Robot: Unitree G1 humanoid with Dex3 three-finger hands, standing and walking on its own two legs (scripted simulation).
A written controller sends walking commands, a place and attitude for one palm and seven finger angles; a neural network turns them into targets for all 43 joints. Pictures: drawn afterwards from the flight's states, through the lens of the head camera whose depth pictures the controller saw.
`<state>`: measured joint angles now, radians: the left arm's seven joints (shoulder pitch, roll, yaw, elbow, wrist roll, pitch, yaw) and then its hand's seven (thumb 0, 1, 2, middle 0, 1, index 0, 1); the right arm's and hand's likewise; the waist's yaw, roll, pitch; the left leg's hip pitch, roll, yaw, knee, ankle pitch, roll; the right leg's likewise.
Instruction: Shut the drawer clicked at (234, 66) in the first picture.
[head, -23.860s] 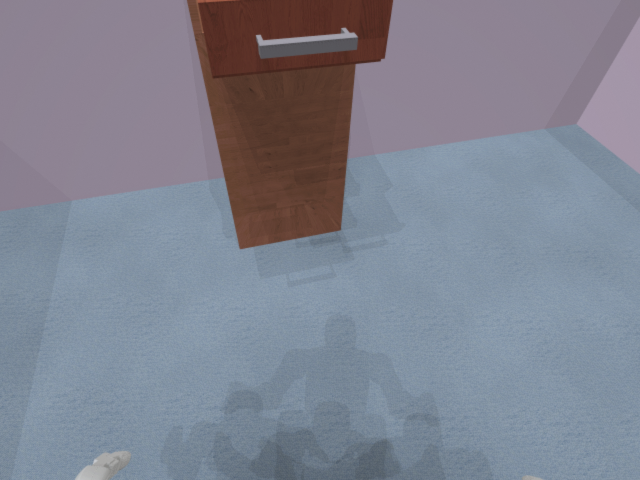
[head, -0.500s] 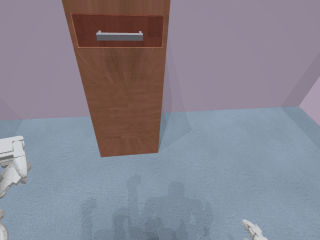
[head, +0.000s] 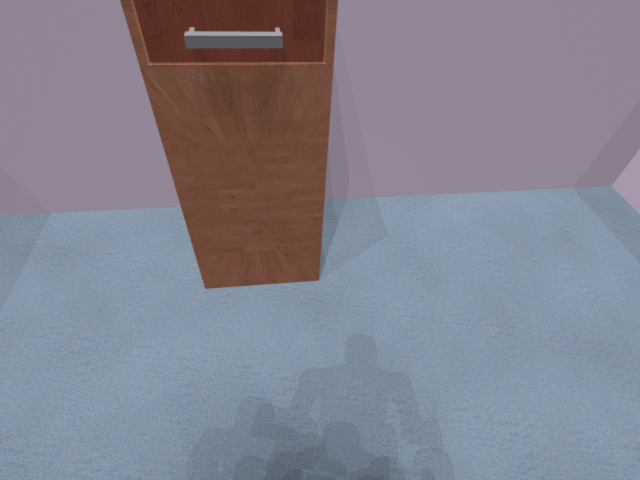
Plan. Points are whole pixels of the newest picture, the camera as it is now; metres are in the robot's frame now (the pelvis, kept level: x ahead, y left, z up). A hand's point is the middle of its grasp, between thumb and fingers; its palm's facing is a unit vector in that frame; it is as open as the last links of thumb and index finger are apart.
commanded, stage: let the arm hang, fingers relaxed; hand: left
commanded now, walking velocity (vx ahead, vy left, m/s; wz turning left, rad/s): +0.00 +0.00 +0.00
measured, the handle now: (235, 35) +0.90 +0.21 +0.17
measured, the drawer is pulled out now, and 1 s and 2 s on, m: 0.00 0.00 0.00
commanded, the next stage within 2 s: look to check the result in 0.82 s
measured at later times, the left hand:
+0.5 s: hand out of the picture +0.04 +0.26 -0.13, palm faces +0.00 -0.94 -0.33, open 7.0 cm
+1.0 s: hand out of the picture +0.10 +0.25 -0.12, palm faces -0.06 -0.94 -0.34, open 7.3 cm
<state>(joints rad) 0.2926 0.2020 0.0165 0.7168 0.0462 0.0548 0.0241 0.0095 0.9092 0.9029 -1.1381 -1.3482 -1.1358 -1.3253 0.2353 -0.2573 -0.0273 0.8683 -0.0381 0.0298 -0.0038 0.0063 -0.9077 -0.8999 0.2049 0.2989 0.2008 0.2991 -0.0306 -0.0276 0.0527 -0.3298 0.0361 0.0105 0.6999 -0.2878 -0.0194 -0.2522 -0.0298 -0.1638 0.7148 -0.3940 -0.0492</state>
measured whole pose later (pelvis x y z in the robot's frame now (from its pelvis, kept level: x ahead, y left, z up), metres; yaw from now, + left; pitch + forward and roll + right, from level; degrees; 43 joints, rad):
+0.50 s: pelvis +0.00 +0.02 +0.03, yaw -1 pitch -3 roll +0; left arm 0.17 0.29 0.03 1.15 0.01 -0.01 0.00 0.00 0.91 0.90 -0.27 -0.39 -0.27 -0.38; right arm 0.17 -0.26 -0.01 1.11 -0.02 0.01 -0.01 0.00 -0.91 -0.90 0.21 0.30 0.20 0.30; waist 0.00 0.04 0.07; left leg -0.20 0.02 0.04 0.39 -0.14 0.00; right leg -0.13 -0.02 -0.15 0.39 -0.21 -0.03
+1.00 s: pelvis +0.02 +0.01 +0.03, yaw -2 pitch -2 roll +0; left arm 0.09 0.31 0.02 1.15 0.01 -0.02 0.00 0.00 0.91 0.90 -0.20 -0.30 -0.20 -0.30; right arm 0.11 -0.33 -0.01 1.13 -0.02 0.00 -0.01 0.00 -0.91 -0.90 0.21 0.30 0.20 0.30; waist -0.02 0.03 0.07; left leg -0.15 0.02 0.06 0.31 -0.12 0.00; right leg -0.09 -0.01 -0.13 0.31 -0.19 -0.03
